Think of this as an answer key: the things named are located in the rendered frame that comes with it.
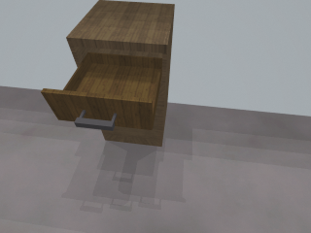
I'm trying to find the drawer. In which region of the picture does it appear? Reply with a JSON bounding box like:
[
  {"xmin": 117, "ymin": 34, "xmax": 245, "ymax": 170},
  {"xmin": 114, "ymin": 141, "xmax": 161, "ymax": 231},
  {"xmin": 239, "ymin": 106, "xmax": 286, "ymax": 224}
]
[{"xmin": 41, "ymin": 52, "xmax": 162, "ymax": 130}]

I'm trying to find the handle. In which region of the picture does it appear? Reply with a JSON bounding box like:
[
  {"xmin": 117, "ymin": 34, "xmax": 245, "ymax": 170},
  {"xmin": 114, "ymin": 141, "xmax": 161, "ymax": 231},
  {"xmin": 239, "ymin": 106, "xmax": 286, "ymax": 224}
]
[{"xmin": 74, "ymin": 110, "xmax": 117, "ymax": 131}]

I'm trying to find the cabinet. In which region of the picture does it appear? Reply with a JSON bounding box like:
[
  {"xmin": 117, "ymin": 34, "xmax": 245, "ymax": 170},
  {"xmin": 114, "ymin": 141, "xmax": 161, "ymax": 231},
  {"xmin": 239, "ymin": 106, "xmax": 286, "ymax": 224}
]
[{"xmin": 66, "ymin": 0, "xmax": 175, "ymax": 147}]

